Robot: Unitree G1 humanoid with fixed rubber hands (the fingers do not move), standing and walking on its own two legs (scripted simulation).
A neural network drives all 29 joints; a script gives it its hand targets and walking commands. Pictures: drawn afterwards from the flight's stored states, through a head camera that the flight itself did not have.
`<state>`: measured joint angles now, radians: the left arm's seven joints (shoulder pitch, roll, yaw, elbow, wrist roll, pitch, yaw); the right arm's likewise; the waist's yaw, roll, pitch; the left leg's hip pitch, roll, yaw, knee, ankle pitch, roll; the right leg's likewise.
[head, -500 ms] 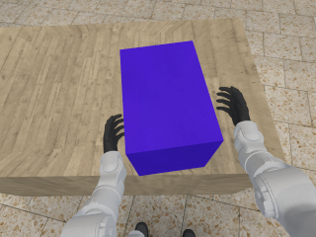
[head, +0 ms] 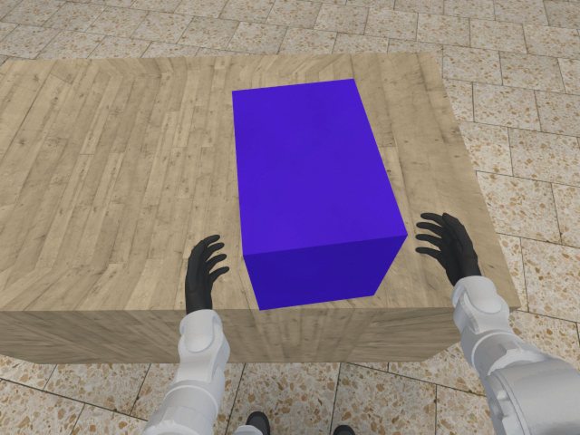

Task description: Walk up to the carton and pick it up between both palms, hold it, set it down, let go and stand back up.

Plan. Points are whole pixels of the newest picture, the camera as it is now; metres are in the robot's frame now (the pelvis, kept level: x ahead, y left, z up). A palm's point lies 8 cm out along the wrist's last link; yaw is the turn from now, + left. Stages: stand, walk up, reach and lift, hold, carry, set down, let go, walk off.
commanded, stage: set down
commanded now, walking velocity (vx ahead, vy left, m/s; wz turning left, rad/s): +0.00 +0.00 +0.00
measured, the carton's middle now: (305, 197) +0.50 +0.00 -0.06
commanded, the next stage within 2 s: none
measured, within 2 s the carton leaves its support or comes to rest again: neither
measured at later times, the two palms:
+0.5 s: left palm (192, 342) +0.24 +0.16 -0.04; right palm (490, 322) +0.27 -0.25 -0.04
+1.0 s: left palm (184, 371) +0.21 +0.17 -0.05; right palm (506, 360) +0.22 -0.25 -0.04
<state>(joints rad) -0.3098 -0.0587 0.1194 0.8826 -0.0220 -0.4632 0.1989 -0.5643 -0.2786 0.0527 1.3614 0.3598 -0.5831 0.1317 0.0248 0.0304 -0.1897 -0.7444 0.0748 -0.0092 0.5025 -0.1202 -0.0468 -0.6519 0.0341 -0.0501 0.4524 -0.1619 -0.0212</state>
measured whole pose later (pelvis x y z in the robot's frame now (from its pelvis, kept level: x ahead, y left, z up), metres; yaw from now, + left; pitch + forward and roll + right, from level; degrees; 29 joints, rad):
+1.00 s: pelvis +0.01 -0.01 +0.01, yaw +1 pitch +5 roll -1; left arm 0.12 0.01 0.00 0.57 -0.06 -0.32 0.18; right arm -0.01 -0.29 0.05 1.00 0.32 -0.54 0.17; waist 0.02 -0.03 -0.02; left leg -0.40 0.07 -0.01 0.50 -0.18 -0.04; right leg -0.31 0.03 -0.05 0.46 -0.23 -0.02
